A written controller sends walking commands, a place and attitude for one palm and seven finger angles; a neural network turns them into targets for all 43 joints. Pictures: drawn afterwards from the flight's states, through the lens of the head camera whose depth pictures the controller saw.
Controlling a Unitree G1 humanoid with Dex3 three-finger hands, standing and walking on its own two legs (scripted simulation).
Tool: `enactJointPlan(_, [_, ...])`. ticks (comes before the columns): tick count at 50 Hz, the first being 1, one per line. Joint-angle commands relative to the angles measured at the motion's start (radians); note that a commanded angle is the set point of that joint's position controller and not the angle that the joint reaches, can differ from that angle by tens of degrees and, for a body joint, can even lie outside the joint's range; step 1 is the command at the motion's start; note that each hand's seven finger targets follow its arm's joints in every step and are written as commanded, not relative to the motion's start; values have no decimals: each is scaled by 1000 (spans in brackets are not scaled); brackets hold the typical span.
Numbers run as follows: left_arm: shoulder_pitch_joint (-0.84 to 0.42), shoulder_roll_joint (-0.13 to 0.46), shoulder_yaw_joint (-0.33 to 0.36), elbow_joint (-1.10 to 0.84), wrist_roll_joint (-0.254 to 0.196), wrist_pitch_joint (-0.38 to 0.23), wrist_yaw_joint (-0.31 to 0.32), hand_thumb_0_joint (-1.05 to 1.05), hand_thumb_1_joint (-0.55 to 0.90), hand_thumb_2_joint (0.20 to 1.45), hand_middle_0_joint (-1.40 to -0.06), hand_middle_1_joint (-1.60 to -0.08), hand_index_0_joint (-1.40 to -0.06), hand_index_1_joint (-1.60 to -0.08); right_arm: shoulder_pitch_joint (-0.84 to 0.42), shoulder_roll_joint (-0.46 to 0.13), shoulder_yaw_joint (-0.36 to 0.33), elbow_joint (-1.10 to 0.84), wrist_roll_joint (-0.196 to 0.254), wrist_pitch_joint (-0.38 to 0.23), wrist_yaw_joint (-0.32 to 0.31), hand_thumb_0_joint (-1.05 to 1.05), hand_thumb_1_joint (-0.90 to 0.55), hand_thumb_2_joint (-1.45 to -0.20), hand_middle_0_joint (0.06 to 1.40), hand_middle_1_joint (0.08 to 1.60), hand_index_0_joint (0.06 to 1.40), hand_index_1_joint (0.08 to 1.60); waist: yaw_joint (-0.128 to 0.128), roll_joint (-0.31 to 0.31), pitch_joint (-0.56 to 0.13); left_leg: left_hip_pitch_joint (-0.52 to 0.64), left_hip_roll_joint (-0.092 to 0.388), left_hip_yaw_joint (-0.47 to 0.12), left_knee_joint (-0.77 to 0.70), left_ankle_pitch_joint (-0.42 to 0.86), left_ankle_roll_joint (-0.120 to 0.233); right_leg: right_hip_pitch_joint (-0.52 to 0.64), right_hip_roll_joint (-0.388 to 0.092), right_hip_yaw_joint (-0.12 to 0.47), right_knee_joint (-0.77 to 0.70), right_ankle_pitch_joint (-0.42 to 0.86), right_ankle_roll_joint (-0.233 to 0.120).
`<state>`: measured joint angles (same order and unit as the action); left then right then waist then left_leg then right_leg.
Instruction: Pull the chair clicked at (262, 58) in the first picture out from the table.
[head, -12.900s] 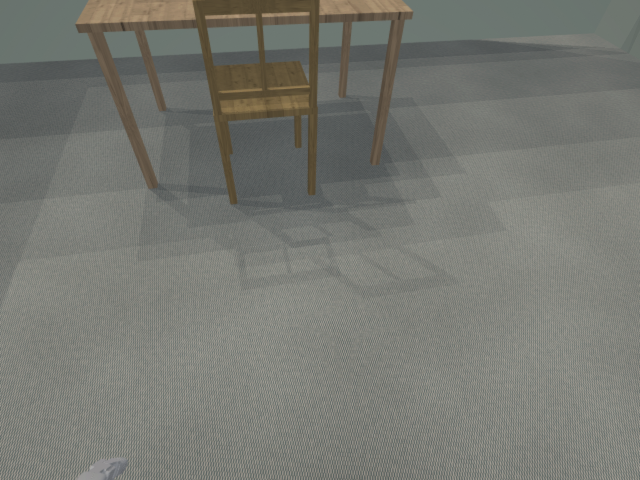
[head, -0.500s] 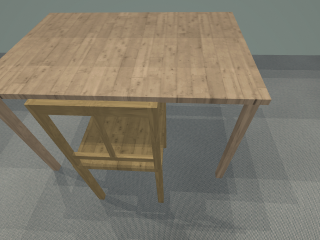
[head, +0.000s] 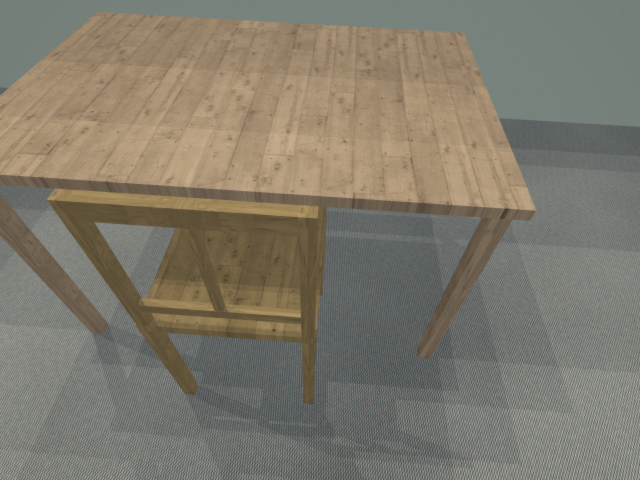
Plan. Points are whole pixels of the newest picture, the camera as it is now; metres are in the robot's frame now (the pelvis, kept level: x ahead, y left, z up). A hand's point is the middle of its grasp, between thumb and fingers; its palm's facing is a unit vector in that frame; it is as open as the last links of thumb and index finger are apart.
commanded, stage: come to a stop and stand still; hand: left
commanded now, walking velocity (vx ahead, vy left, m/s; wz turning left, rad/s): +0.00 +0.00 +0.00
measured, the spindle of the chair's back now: (207, 271) +0.46 +0.23 -0.10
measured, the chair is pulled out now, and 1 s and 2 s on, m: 0.00 0.00 0.00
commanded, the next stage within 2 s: look again from close up in 0.34 s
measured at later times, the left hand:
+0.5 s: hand out of the picture +0.00 +0.16 -0.18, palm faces +0.01 -0.98 -0.19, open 7.3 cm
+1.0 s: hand out of the picture -0.01 +0.14 -0.18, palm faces +0.01 -0.99 -0.16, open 7.4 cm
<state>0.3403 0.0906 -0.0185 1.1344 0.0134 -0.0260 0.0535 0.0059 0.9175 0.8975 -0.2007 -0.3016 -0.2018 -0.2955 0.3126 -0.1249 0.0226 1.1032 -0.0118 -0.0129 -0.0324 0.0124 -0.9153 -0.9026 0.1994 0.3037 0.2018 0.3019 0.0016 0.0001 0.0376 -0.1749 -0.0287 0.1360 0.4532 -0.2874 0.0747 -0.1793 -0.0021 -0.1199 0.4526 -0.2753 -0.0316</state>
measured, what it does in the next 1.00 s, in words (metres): stands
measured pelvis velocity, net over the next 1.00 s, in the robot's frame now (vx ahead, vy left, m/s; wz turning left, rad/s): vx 0.01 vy -0.01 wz -0.02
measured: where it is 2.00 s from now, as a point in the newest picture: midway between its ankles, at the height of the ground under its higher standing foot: outside the picture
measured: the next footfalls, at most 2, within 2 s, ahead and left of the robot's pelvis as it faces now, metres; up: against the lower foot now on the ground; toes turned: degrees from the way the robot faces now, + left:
none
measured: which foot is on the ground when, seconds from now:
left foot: down 0.00-1.00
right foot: down 0.00-1.00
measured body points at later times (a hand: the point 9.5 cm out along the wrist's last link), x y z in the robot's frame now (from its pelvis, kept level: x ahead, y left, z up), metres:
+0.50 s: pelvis +0.00 +0.00 +0.00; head +0.01 -0.01 +0.45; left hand +0.00 +0.22 -0.16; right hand -0.02 -0.21 -0.17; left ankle -0.02 +0.06 -0.74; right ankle -0.02 -0.09 -0.74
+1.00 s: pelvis +0.01 -0.01 +0.00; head +0.03 +0.00 +0.45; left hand +0.00 +0.20 -0.16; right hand +0.00 -0.21 -0.16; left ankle -0.02 +0.06 -0.74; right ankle -0.02 -0.10 -0.74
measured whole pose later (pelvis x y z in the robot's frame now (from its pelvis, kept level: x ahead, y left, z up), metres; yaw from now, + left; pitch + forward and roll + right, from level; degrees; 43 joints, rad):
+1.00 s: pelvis +0.01 -0.01 +0.00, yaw -1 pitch -1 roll +0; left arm 0.32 0.11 -0.02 1.13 0.01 -0.02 0.05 0.01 0.91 0.90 -0.20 -0.30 -0.20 -0.30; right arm 0.29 -0.12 0.03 1.16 -0.01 -0.03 -0.04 0.01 -0.92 -0.90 0.20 0.30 0.20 0.30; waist 0.01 -0.01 0.03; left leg -0.11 -0.03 0.16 0.40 -0.29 0.07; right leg -0.14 0.00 -0.09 0.45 -0.30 -0.04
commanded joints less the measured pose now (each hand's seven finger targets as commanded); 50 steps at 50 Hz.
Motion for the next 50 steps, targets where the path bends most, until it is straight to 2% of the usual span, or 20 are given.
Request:
enactJointPlan(1, [65,124,10,-51,-2,-26,-3,0,900,900,-200,-300,-200,-300,79,-83,-13,-54,-4,-23,6,0,-900,-900,200,300,200,300,-19,84,-60,-23,138,-166,-52,91,-22,-8,-128,163,-46,75,-51])
enactJointPlan(3, [61,107,4,-45,-3,-25,-4,0,900,900,-200,-300,-200,-300,84,-90,-13,-54,-2,-27,3,0,-900,-900,200,300,200,300,-23,25,-61,-3,143,-166,-46,151,-18,-8,-124,159,-31,129,-48])
enactJointPlan(6, [53,92,0,-42,-4,-17,-4,0,900,900,-200,-300,-200,-300,87,-95,-11,-43,0,-27,-1,0,-900,-900,200,300,200,300,-18,-9,17,-27,150,-171,-70,192,-13,-31,-110,146,-21,136,-40])
enactJointPlan(9, [63,89,-1,-36,-5,-9,-4,0,900,900,-200,-300,-200,-300,83,-97,-7,-32,1,-23,1,0,-900,-900,200,300,200,300,-10,-19,84,-60,149,-173,-109,99,-11,-60,-105,149,-39,64,-34])
enactJointPlan(10, [61,93,0,-36,-4,-7,-6,0,900,900,-200,-300,-200,-300,81,-95,-6,-28,-1,-23,1,0,-900,-900,200,300,200,300,-8,0,104,-72,148,-174,-124,94,-10,-64,-102,147,-39,65,-34])
enactJointPlan(14, [64,98,3,-38,-4,-5,-5,0,900,900,-200,-300,-200,-300,84,-98,-4,-13,-1,-25,2,0,-900,-900,200,300,200,300,-4,-25,97,-61,145,-172,-136,93,-11,-52,-105,150,-43,74,-30])
enactJointPlan(21, [57,109,8,-45,-6,-3,-4,0,900,900,-200,-300,-200,-300,76,-96,-3,7,-2,-28,0,0,-900,-900,200,300,200,300,4,-11,66,-30,144,-157,-130,160,-12,-25,-112,156,-46,133,-29])
enactJointPlan(30, [52,117,8,-40,-7,-4,-3,0,900,900,-200,-300,-200,-300,74,-84,-5,34,1,-26,-2,0,-900,-900,200,300,200,300,1,-9,43,9,148,-143,-125,201,-15,-10,-117,155,-55,183,-27])
enactJointPlan(33, [60,113,8,-37,-7,-5,-2,0,900,900,-200,-300,-200,-300,74,-86,-6,39,0,-29,-4,0,-900,-900,200,300,200,300,0,9,20,33,148,-140,-116,254,-18,0,-120,159,-49,227,-28])
enactJointPlan(43, [68,104,7,-25,-6,-4,0,0,900,900,-200,-300,-200,-300,68,-80,-6,50,3,-27,-8,0,-900,-900,200,300,200,300,0,-1,53,38,153,-135,-122,260,-19,-10,-121,154,-61,229,-24])
enactJointPlan(50, [72,101,9,-26,-5,-3,-1,0,900,900,-200,-300,-200,-300,69,-79,-7,50,3,-27,-11,0,-900,-900,200,300,200,300,0,1,48,46,156,-137,-126,277,-17,-5,-116,155,-64,230,-22])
